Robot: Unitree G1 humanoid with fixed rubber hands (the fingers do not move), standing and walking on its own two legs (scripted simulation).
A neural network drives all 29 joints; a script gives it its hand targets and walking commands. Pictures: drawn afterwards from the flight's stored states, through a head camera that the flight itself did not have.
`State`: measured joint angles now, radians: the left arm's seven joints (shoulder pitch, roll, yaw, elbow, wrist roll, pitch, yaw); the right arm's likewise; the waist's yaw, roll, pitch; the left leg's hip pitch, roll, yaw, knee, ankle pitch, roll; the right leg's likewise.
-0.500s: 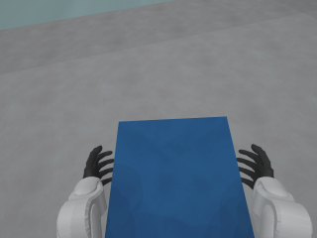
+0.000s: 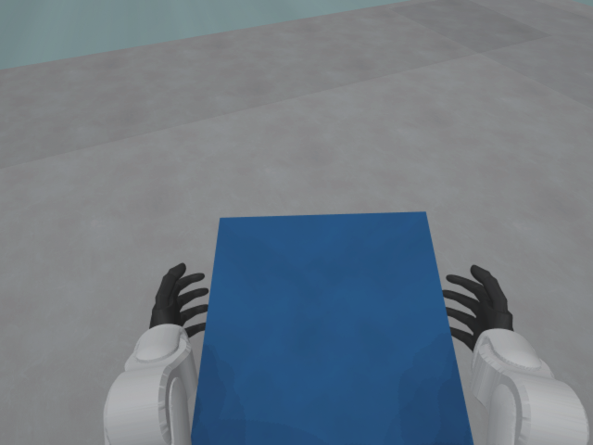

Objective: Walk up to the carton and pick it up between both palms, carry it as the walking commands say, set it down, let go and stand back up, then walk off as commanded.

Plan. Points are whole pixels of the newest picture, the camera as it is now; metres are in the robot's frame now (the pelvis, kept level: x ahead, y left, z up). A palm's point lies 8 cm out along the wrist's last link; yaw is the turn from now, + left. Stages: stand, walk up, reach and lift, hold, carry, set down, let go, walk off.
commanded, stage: carry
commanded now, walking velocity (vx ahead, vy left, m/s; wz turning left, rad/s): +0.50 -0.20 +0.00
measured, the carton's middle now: (324, 333) +0.29 -0.01 +0.01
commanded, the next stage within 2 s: none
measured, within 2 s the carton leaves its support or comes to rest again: neither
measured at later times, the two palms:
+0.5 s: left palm (260, 168) +0.57 +0.09 +0.08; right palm (463, 160) +0.57 -0.27 +0.09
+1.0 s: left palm (315, 80) +0.87 -0.03 +0.09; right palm (460, 70) +0.92 -0.38 +0.09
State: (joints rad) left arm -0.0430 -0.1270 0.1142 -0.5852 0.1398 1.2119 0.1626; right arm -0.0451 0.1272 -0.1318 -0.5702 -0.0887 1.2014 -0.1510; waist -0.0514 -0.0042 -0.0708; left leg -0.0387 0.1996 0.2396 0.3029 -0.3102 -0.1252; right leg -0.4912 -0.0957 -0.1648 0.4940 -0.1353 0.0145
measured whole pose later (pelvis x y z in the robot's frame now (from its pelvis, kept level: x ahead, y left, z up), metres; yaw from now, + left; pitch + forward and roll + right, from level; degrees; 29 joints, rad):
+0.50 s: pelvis +0.32 -0.09 +0.00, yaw +0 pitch +4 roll +0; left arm -0.07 -0.13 0.14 -0.49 0.12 1.22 0.17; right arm -0.05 0.13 -0.14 -0.47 -0.11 1.18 -0.14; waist -0.02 -0.05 -0.08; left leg -0.32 0.09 0.25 0.52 -0.27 0.03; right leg -0.38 0.01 -0.06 1.08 -0.35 0.00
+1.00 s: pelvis +0.65 -0.23 +0.01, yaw +5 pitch +5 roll +0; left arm -0.03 -0.13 0.12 -0.53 0.09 1.18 0.18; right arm -0.04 0.13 -0.14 -0.53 -0.12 1.18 -0.13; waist 0.05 0.01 -0.06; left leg -0.50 0.08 0.15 0.82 -0.32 -0.02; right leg -0.16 0.01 -0.25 0.29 -0.23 -0.07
